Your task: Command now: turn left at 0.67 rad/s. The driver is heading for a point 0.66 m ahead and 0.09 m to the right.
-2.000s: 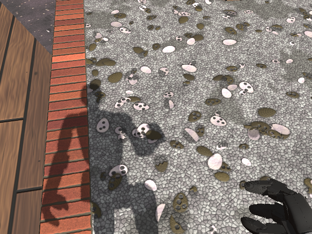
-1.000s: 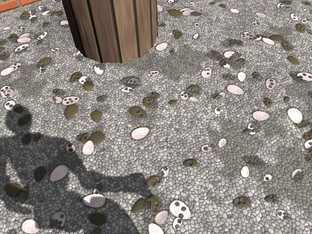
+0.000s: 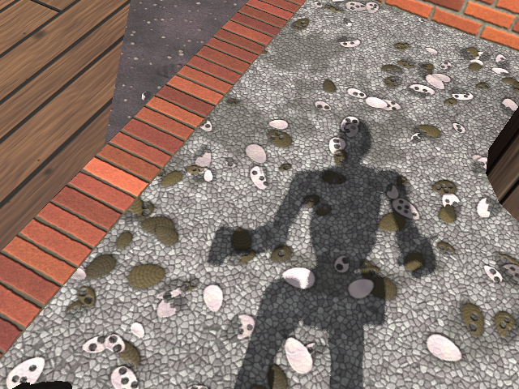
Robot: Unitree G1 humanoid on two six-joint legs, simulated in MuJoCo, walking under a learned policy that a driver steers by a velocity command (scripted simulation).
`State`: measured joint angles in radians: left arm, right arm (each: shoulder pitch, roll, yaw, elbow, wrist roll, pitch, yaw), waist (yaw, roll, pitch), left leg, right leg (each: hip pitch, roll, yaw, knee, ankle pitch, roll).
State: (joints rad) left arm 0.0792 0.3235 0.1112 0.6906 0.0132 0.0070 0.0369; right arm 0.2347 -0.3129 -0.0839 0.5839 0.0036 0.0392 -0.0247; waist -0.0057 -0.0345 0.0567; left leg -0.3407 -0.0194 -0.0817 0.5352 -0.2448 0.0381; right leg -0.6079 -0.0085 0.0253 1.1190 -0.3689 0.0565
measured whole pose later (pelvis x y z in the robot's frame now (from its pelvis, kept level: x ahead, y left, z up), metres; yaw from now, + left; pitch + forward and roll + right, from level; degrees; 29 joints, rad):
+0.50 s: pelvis +0.05 -0.02 +0.00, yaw +7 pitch +2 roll +1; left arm 0.27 0.25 0.05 0.73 -0.01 -0.03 0.01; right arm 0.23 -0.28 -0.06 0.67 0.02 -0.01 0.01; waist 0.02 0.00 -0.04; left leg -0.34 -0.02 -0.01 0.80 -0.48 0.02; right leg -0.22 -0.02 0.02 0.48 -0.30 -0.02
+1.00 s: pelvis +0.30 +0.03 -0.03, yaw +2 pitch +4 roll +0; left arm 0.01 0.29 0.03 0.62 0.03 -0.01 -0.08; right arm 0.52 -0.27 -0.03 0.89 -0.04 -0.10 0.00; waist -0.09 0.01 0.02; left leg 0.30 0.01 0.11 0.07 -0.42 -0.01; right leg -0.71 0.00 -0.11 0.71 -0.10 -0.14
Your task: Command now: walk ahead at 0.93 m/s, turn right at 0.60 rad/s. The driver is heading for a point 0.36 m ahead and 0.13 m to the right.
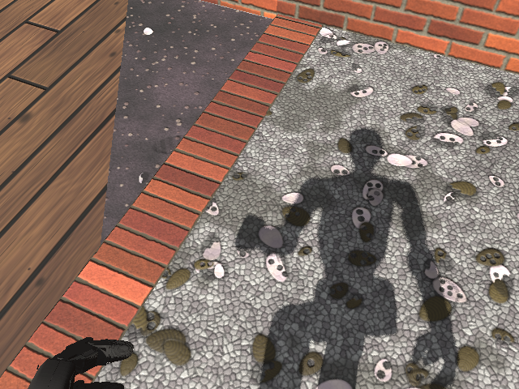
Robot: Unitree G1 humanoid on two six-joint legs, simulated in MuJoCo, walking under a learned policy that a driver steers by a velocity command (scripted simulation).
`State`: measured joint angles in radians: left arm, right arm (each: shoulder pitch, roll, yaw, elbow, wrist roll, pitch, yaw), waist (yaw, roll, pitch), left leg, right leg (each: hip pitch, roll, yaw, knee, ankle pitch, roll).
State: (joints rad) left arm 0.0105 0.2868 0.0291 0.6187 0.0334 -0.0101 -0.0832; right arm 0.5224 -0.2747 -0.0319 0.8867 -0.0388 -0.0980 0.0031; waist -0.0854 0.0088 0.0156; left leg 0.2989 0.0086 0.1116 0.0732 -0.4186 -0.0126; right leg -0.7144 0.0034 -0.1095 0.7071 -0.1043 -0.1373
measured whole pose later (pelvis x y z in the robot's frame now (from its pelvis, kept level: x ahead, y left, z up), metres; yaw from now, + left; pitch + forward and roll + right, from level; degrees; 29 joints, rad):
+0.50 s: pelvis +0.42 -0.06 +0.00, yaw -19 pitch +1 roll +1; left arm 0.44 0.26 0.05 0.85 -0.01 -0.02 0.05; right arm -0.02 -0.23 0.00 0.61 -0.04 -0.15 0.03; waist 0.08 0.01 0.07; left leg -0.53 -0.08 0.01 0.46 0.08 0.06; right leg -0.07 0.17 0.19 0.87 -0.53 -0.03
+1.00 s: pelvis +0.53 -0.11 +0.02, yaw -18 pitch +0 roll +1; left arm 0.22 0.22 0.03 0.80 0.02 0.00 0.03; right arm 0.20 -0.24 -0.02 0.82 -0.02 -0.02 0.00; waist -0.02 0.02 0.01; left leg -0.32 -0.06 -0.01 0.51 -0.19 0.03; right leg -0.28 -0.01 0.06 0.57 -0.29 0.02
